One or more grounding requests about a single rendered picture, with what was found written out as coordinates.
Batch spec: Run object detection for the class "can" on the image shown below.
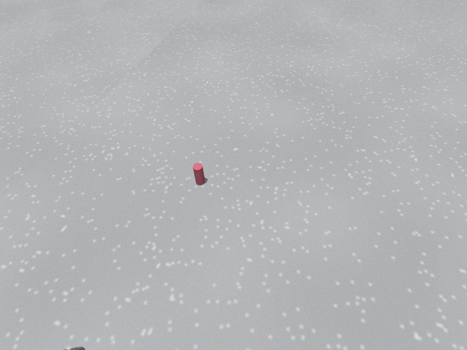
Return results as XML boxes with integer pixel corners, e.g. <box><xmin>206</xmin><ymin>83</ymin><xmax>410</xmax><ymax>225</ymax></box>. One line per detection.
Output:
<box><xmin>193</xmin><ymin>163</ymin><xmax>205</xmax><ymax>185</ymax></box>

